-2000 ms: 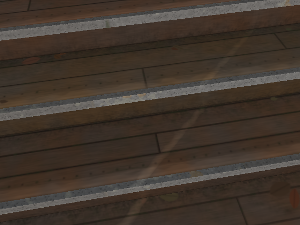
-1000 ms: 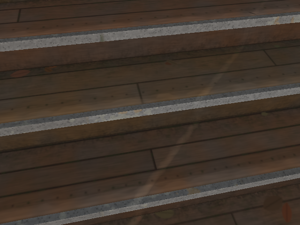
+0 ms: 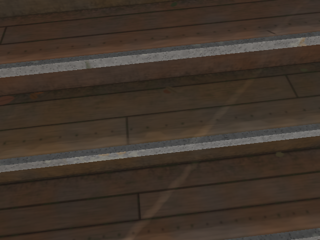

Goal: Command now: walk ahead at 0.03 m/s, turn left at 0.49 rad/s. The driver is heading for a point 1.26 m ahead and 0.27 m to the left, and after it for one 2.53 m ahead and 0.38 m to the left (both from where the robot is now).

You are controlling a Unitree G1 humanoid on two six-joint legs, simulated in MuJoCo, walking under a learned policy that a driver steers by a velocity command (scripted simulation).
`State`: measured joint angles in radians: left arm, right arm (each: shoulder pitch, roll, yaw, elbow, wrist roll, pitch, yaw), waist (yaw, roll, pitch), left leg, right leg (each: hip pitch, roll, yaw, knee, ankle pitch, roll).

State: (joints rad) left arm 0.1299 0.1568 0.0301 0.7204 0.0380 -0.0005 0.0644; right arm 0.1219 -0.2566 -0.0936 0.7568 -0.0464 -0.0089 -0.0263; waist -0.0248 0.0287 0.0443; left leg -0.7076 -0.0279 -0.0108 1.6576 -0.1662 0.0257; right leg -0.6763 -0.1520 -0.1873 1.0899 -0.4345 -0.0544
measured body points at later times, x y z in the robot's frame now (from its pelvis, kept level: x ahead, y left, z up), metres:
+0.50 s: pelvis +0.10 -0.01 +0.06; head +0.12 +0.01 +0.51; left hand +0.14 +0.28 -0.06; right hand +0.33 -0.21 -0.02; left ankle +0.11 +0.08 -0.66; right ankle +0.10 -0.14 -0.59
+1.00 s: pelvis +0.15 -0.06 +0.08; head +0.17 -0.07 +0.53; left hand +0.21 +0.19 -0.01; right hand +0.36 -0.19 -0.05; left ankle +0.08 +0.06 -0.65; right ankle +0.19 -0.13 -0.66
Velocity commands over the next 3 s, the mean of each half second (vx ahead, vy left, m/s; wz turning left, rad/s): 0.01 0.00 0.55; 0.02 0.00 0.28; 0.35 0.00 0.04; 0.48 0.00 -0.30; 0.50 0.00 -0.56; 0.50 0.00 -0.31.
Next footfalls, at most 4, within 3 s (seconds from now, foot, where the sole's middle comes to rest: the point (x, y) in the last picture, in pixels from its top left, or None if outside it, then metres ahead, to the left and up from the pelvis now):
0.38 left None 0.14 0.09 -0.70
0.76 right None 0.22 -0.12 -0.70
1.02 left None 0.12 0.07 -0.70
1.70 left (80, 225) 0.45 0.32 -0.54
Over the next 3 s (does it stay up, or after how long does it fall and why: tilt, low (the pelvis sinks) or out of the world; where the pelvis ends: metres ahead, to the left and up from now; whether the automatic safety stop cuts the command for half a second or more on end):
stays up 1.04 0.32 0.52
